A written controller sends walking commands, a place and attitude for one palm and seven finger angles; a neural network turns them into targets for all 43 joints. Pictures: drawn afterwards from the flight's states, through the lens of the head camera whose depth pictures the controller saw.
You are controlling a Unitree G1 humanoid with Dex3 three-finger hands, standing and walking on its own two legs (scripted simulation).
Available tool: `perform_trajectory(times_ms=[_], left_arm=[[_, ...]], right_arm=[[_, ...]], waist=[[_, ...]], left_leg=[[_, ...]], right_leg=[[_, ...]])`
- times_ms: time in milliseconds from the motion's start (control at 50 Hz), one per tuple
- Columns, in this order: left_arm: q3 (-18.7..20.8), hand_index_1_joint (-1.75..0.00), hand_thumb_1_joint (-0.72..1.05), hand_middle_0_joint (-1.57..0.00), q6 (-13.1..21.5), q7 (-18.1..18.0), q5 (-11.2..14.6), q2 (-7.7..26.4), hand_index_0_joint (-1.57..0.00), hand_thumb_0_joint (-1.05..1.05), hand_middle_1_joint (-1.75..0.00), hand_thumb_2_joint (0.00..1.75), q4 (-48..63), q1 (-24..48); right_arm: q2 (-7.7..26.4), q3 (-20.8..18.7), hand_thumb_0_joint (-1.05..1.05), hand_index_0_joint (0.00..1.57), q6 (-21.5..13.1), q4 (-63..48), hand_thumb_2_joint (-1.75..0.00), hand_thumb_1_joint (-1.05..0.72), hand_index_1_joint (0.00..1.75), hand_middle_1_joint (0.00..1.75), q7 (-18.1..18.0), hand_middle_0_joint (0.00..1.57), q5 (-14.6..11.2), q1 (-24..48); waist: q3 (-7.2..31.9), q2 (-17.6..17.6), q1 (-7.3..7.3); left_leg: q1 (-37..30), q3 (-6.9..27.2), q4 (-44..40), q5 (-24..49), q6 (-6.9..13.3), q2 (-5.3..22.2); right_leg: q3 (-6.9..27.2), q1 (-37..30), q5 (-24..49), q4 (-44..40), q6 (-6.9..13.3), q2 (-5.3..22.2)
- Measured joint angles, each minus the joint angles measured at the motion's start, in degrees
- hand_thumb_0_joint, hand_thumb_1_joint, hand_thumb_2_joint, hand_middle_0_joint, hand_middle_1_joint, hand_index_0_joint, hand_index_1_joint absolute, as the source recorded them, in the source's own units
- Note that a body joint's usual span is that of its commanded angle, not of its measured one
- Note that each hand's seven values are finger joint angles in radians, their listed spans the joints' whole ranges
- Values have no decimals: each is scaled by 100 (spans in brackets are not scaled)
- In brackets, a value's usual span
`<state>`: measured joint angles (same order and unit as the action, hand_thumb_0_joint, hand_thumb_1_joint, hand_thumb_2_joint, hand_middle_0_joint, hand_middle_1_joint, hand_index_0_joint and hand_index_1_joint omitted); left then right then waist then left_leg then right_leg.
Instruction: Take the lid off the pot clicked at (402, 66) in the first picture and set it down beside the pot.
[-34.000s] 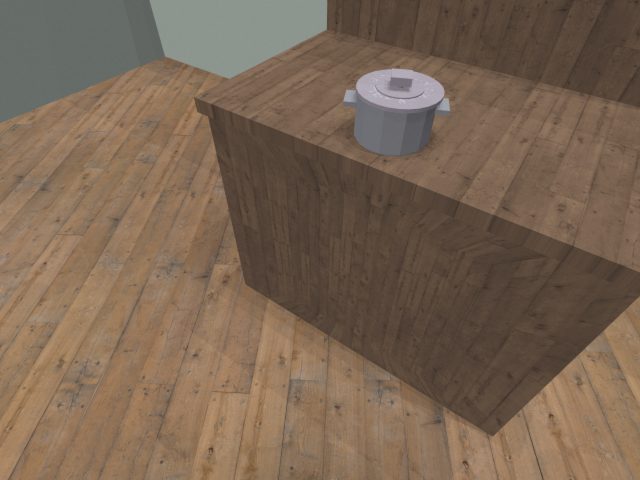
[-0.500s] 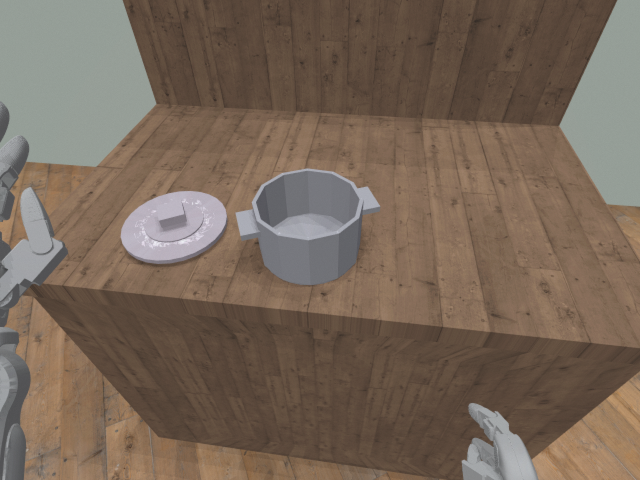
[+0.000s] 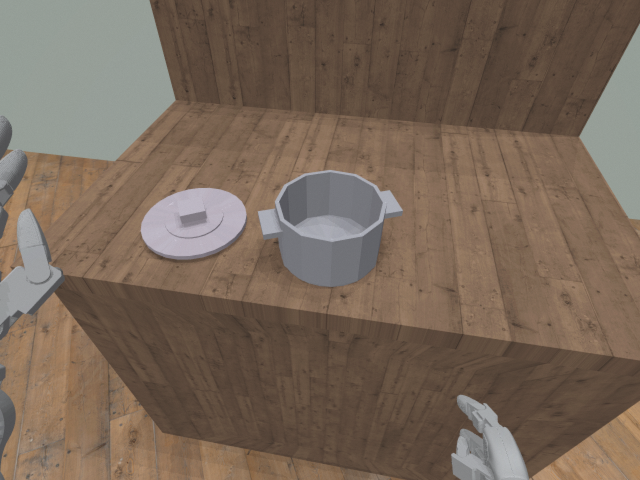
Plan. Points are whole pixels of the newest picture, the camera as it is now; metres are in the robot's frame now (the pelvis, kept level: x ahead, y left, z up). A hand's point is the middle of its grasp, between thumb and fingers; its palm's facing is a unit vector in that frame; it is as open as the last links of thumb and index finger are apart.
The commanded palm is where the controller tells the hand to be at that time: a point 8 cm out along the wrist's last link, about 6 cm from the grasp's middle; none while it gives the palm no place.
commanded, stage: step back with the hand held close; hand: left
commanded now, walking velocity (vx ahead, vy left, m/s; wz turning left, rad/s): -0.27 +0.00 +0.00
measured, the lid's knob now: (192, 209) +0.48 +0.29 +0.06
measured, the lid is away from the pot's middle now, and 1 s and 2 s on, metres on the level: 0.23 0.23 0.23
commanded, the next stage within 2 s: stop stepping back and stand still in 1.32 s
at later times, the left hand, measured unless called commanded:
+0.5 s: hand (57, 306) +0.17 +0.23 +0.24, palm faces +0.39 -0.76 -0.52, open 7.4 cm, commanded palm +0.10 +0.28 +0.25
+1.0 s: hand out of the picture +0.12 +0.25 +0.25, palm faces +0.39 -0.83 -0.40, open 7.4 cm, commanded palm +0.05 +0.30 +0.25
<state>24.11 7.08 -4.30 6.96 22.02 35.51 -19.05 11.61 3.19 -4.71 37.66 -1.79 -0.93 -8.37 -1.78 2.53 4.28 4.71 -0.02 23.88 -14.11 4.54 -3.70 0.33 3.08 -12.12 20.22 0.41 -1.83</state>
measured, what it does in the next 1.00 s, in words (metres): walks backwards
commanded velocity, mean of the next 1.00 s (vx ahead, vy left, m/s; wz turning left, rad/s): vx -0.30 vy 0.00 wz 0.01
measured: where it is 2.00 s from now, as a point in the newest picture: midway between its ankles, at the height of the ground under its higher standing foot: outside the picture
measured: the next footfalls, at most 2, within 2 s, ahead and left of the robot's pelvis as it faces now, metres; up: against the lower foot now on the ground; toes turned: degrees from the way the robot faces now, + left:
right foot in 1.16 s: -0.20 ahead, -0.11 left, +0.00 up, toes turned -5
left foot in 1.28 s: -0.04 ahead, +0.08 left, +0.00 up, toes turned -3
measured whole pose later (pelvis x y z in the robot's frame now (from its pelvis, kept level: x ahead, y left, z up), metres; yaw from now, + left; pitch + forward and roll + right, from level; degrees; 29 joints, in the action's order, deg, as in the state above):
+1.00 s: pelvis -0.10 +0.03 +0.00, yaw -3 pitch +5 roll -5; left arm 30.5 15.4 -8.1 4.4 27.2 45.5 -25.5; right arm 8.0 0.6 -5.4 34.1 -0.8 0.7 -10.6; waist 1.1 0.1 -0.6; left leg 23.9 -3.4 21.6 -2.9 6.2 0.6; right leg 0.7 14.1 -26.0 35.6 0.3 -2.6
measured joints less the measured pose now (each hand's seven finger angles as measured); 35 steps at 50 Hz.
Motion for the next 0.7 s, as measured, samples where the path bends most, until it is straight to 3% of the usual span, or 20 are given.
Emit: perform_trajectory(times_ms=[100,160,300,420,520,640,700], left_arm=[[522,-30,88,-21,472,-59,-116,329,-21,1,-30,90,26,129],[598,-30,89,-21,648,-75,-164,361,-20,1,-30,90,154,29],[476,-30,89,-21,567,17,-213,568,-21,1,-30,90,579,-899],[765,-30,88,-22,549,-65,-187,874,-21,1,-30,90,902,-1261],[876,-30,88,-22,636,-169,-231,708,-21,1,-30,90,738,-880],[665,-30,88,-22,719,-297,-281,476,-21,1,-30,90,687,-613],[607,-30,88,-21,795,-350,-300,504,-21,0,-30,90,828,-711]], right_arm=[[34,20,2,20,122,-245,-90,-90,30,30,48,20,-21,55],[94,-81,2,20,242,-327,-90,-90,30,30,107,20,-37,107],[213,-338,1,20,562,-627,-90,-90,30,30,71,20,-101,-22],[210,-424,1,20,536,-759,-90,-90,30,30,-4,20,-82,-328],[163,-419,2,20,441,-670,-90,-90,30,30,-40,20,-82,-419],[101,-414,2,20,460,-558,-90,-90,30,30,-21,20,-105,-529],[77,-394,2,20,458,-531,-90,-90,30,30,-58,20,-103,-581]], waist=[[-48,-30,-108],[-69,-65,-203],[-13,-228,-513],[27,-430,-510],[20,-298,-474],[89,-112,-622],[69,-187,-682]], left_leg=[[352,-11,167,-33,10,60],[558,-75,210,-15,19,80],[971,-209,360,10,92,15],[1233,-295,622,-17,121,-86],[1461,-257,996,-95,97,-26],[1859,-48,1535,-536,-158,165],[1888,-117,1441,-110,-64,216]], right_leg=[[2,289,54,14,2,-59],[61,502,117,32,-22,-75],[171,1049,40,423,-108,-7],[186,1469,-202,1067,-108,109],[103,1599,-251,1308,-101,71],[-179,1602,-36,1073,-44,-63],[-230,1633,15,1074,-90,-40]])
